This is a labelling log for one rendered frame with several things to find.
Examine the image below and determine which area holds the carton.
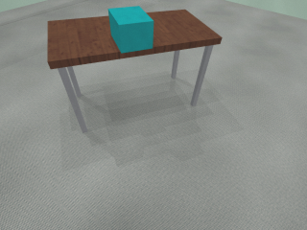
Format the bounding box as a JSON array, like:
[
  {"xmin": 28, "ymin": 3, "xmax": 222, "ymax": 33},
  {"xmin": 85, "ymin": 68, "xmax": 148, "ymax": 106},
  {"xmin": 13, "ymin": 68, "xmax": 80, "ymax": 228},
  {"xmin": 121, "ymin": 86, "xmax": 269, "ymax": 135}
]
[{"xmin": 108, "ymin": 6, "xmax": 154, "ymax": 54}]

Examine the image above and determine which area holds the table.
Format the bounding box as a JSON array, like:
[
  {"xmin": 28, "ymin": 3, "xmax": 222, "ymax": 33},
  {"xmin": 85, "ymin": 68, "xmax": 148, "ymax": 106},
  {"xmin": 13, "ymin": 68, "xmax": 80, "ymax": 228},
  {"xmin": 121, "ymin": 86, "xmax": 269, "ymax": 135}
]
[{"xmin": 47, "ymin": 10, "xmax": 222, "ymax": 133}]

